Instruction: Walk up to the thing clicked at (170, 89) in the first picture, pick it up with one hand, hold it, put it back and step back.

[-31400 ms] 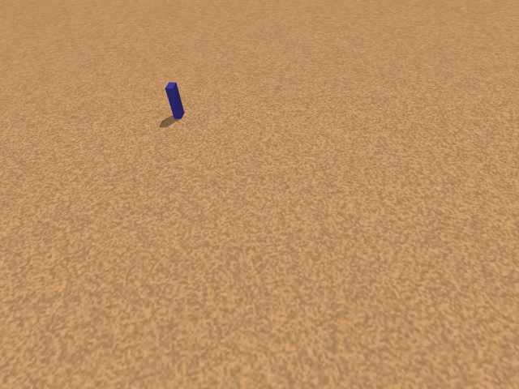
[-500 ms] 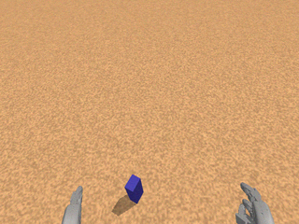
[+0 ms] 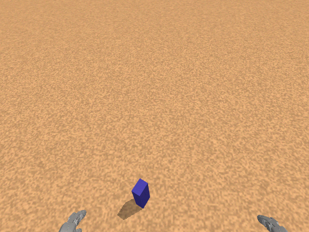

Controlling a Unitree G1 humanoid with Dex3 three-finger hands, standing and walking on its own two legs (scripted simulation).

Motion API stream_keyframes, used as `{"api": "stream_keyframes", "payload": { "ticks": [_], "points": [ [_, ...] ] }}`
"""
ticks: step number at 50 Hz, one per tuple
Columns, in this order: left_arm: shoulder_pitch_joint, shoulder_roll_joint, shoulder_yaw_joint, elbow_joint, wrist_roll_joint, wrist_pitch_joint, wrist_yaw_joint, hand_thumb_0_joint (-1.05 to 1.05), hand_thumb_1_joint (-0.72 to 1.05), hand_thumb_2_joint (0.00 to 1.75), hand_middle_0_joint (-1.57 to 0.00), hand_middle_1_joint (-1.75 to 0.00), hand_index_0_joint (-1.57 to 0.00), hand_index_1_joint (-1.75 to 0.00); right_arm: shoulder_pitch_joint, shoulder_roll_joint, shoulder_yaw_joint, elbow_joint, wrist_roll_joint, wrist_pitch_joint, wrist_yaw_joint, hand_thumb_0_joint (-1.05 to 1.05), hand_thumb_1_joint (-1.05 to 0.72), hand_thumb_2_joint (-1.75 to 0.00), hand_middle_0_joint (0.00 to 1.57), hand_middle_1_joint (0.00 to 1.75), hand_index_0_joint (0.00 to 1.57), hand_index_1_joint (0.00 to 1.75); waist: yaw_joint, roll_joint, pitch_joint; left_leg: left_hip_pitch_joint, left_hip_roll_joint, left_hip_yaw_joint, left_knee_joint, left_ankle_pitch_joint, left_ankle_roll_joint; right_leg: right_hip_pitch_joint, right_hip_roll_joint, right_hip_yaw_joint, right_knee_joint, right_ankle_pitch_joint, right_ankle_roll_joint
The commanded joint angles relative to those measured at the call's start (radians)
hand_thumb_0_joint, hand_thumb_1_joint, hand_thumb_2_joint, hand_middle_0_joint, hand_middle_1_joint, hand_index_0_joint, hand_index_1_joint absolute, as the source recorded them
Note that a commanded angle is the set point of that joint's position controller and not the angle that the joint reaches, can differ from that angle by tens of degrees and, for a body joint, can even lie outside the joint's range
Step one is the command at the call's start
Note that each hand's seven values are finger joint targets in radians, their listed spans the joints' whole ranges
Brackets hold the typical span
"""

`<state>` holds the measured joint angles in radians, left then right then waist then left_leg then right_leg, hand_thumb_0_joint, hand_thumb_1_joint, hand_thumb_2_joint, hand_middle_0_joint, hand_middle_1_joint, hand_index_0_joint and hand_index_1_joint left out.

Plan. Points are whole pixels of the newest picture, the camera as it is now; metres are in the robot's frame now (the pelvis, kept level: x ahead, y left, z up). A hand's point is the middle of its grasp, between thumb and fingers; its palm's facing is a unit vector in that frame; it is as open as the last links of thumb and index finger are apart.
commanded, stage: stand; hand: left
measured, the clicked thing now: (141, 194) +0.42 +0.14 -0.62
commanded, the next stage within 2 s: none
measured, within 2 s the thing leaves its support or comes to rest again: neither
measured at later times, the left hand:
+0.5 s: hand out of the picture +0.04 +0.25 -0.12, palm faces +0.00 -0.94 -0.34, open 7.4 cm
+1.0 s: hand out of the picture +0.05 +0.24 -0.12, palm faces -0.01 -0.94 -0.34, open 7.4 cm
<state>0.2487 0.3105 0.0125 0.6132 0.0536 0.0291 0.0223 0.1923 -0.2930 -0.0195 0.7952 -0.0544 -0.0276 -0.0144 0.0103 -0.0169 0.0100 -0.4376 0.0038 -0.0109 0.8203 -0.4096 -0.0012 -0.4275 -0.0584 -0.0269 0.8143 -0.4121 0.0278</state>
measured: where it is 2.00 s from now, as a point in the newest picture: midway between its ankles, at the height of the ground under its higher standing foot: outside the picture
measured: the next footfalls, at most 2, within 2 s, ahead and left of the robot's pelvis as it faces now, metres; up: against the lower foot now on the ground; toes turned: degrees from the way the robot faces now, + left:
none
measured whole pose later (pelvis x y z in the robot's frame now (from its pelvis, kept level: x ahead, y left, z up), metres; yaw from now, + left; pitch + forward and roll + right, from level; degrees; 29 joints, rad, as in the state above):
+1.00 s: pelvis -0.01 -0.01 +0.04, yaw +0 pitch -3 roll +0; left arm 0.13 0.31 0.00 1.15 0.02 -0.01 0.01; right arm 0.15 -0.33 -0.01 1.15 -0.02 0.00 0.00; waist 0.00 0.02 0.06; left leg -0.14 0.01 -0.02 0.37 -0.17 -0.02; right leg -0.13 -0.04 -0.05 0.37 -0.18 0.02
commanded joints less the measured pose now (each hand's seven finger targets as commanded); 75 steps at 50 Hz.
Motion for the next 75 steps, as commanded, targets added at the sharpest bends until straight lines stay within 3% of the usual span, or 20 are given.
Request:
{"api": "stream_keyframes", "payload": {
  "ticks": [1, 5, 7, 14, 16, 20, 22, 27, 32, 37, 41, 50, 59, 63, 70, 75],
  "points": [
    [-0.058, 0.171, 0.064, 0.004, -0.006, -0.067, 0.007, 0.00, 0.90, 0.90, -0.20, -0.30, -0.20, -0.30, -0.025, -0.160, -0.063, -0.050, -0.001, -0.028, -0.004, 0.00, -0.90, -0.90, 0.20, 0.30, 0.20, 0.30, -0.007, 0.010, -0.104, 0.114, 0.035, -0.060, -0.189, 0.192, 0.057, 0.087, -0.051, 0.096, -0.215, 0.170, -0.081],
    [-0.052, 0.167, 0.059, 0.103, -0.019, -0.066, 0.014, 0.00, 0.90, 0.90, -0.20, -0.30, -0.20, -0.30, -0.025, -0.177, -0.062, 0.008, 0.004, -0.026, -0.005, 0.00, -0.90, -0.90, 0.20, 0.30, 0.20, 0.30, 0.006, 0.053, -0.095, 0.159, 0.071, -0.110, -0.259, 0.337, 0.062, 0.148, -0.030, 0.051, -0.199, 0.280, -0.065],
    [-0.049, 0.167, 0.054, 0.151, -0.020, -0.061, 0.014, 0.00, 0.90, 0.90, -0.20, -0.30, -0.20, -0.30, -0.039, -0.189, -0.060, 0.035, 0.006, -0.018, -0.008, 0.00, -0.90, -0.90, 0.20, 0.30, 0.20, 0.30, 0.012, 0.054, -0.052, 0.141, 0.079, -0.120, -0.312, 0.279, 0.058, 0.168, -0.028, 0.047, -0.245, 0.236, -0.063],
    [-0.054, 0.179, 0.045, 0.289, -0.027, -0.052, 0.013, 0.00, 0.90, 0.90, -0.20, -0.30, -0.20, -0.30, -0.055, -0.211, -0.047, 0.130, 0.018, -0.008, -0.012, 0.00, -0.90, -0.90, 0.20, 0.30, 0.20, 0.30, 0.013, 0.065, -0.016, 0.203, 0.100, -0.137, -0.428, 0.270, 0.041, 0.240, -0.043, 0.051, -0.346, 0.240, -0.053],
    [-0.061, 0.190, 0.042, 0.321, -0.026, -0.052, 0.012, 0.00, 0.90, 0.90, -0.20, -0.30, -0.20, -0.30, -0.059, -0.212, -0.046, 0.153, 0.022, -0.004, -0.012, 0.00, -0.90, -0.90, 0.20, 0.30, 0.20, 0.30, 0.008, 0.046, 0.013, 0.198, 0.091, -0.129, -0.453, 0.211, 0.033, 0.248, -0.048, 0.057, -0.388, 0.208, -0.050],
    [-0.085, 0.202, 0.038, 0.366, -0.029, -0.056, 0.009, 0.00, 0.90, 0.90, -0.20, -0.30, -0.20, -0.30, -0.049, -0.214, -0.045, 0.197, 0.027, -0.003, -0.009, 0.00, -0.90, -0.90, 0.20, 0.30, 0.20, 0.30, -0.004, 0.027, 0.010, 0.245, 0.089, -0.114, -0.481, 0.212, 0.027, 0.256, -0.060, 0.069, -0.440, 0.198, -0.047],
    [-0.083, 0.197, 0.032, 0.388, -0.028, -0.056, 0.007, 0.00, 0.90, 0.90, -0.20, -0.30, -0.20, -0.30, -0.068, -0.220, -0.045, 0.208, 0.029, 0.001, -0.006, 0.00, -0.90, -0.90, 0.20, 0.30, 0.20, 0.30, -0.001, 0.039, 0.041, 0.225, 0.090, -0.126, -0.509, 0.138, 0.026, 0.252, -0.052, 0.061, -0.458, 0.152, -0.041],
    [-0.098, 0.206, 0.031, 0.425, -0.027, -0.058, 0.004, 0.00, 0.90, 0.90, -0.20, -0.30, -0.20, -0.30, -0.068, -0.211, -0.044, 0.240, 0.029, 0.007, -0.001, 0.00, -0.90, -0.90, 0.20, 0.30, 0.20, 0.30, -0.004, 0.026, 0.046, 0.232, 0.087, -0.113, -0.520, 0.131, 0.023, 0.250, -0.063, 0.078, -0.498, 0.104, -0.041],
    [-0.110, 0.211, 0.031, 0.451, -0.029, -0.062, 0.005, 0.00, 0.90, 0.90, -0.20, -0.30, -0.20, -0.30, -0.083, -0.204, -0.039, 0.258, 0.031, 0.004, 0.000, 0.00, -0.90, -0.90, 0.20, 0.30, 0.20, 0.30, 0.001, 0.012, 0.021, 0.263, 0.089, -0.103, -0.514, 0.207, 0.020, 0.276, -0.074, 0.085, -0.510, 0.158, -0.041],
    [-0.123, 0.216, 0.031, 0.468, -0.030, -0.057, 0.003, 0.00, 0.90, 0.90, -0.20, -0.30, -0.20, -0.30, -0.080, -0.216, -0.037, 0.275, 0.032, 0.008, 0.000, 0.00, -0.90, -0.90, 0.20, 0.30, 0.20, 0.30, 0.000, 0.019, 0.051, 0.242, 0.089, -0.104, -0.533, 0.160, 0.018, 0.258, -0.067, 0.082, -0.524, 0.103, -0.040],
    [-0.131, 0.220, 0.031, 0.477, -0.031, -0.058, 0.001, 0.00, 0.90, 0.90, -0.20, -0.30, -0.20, -0.30, -0.075, -0.213, -0.032, 0.283, 0.034, 0.008, 0.003, 0.00, -0.90, -0.90, 0.20, 0.30, 0.20, 0.30, 0.000, 0.003, 0.047, 0.250, 0.089, -0.099, -0.532, 0.185, 0.016, 0.258, -0.071, 0.088, -0.533, 0.100, -0.039],
    [-0.153, 0.217, 0.031, 0.484, -0.036, -0.063, 0.000, 0.00, 0.90, 0.90, -0.20, -0.30, -0.20, -0.30, -0.086, -0.229, -0.027, 0.296, 0.036, 0.003, -0.001, 0.00, -0.90, -0.90, 0.20, 0.30, 0.20, 0.30, -0.002, 0.011, -0.011, 0.297, 0.107, -0.088, -0.522, 0.325, 0.019, 0.319, -0.078, 0.084, -0.523, 0.284, -0.038],
    [-0.174, 0.221, 0.033, 0.488, -0.038, -0.061, -0.003, 0.00, 0.90, 0.90, -0.20, -0.30, -0.20, -0.30, -0.089, -0.231, -0.024, 0.306, 0.036, 0.005, -0.002, 0.00, -0.90, -0.90, 0.20, 0.30, 0.20, 0.30, -0.006, 0.010, 0.001, 0.293, 0.112, -0.083, -0.545, 0.309, 0.012, 0.322, -0.074, 0.079, -0.534, 0.266, -0.034],
    [-0.173, 0.216, 0.034, 0.489, -0.038, -0.062, -0.002, 0.00, 0.90, 0.90, -0.20, -0.30, -0.20, -0.30, -0.103, -0.242, -0.027, 0.301, 0.036, 0.002, -0.003, 0.00, -0.90, -0.90, 0.20, 0.30, 0.20, 0.30, -0.003, 0.021, -0.028, 0.322, 0.117, -0.079, -0.539, 0.376, 0.014, 0.344, -0.078, 0.076, -0.527, 0.345, -0.034],
    [-0.179, 0.220, 0.033, 0.486, -0.036, -0.060, -0.005, 0.00, 0.90, 0.90, -0.20, -0.30, -0.20, -0.30, -0.117, -0.236, -0.025, 0.303, 0.038, 0.002, 0.001, 0.00, -0.90, -0.90, 0.20, 0.30, 0.20, 0.30, -0.004, 0.021, -0.005, 0.316, 0.120, -0.081, -0.560, 0.332, 0.008, 0.317, -0.072, 0.070, -0.540, 0.271, -0.033],
    [-0.184, 0.227, 0.034, 0.482, -0.040, -0.061, -0.005, 0.00, 0.90, 0.90, -0.20, -0.30, -0.20, -0.30, -0.112, -0.237, -0.025, 0.304, 0.037, 0.000, -0.001, 0.00, -0.90, -0.90, 0.20, 0.30, 0.20, 0.30, -0.010, 0.019, -0.040, 0.332, 0.122, -0.073, -0.551, 0.398, 0.008, 0.350, -0.080, 0.073, -0.525, 0.359, -0.038]
  ]
}}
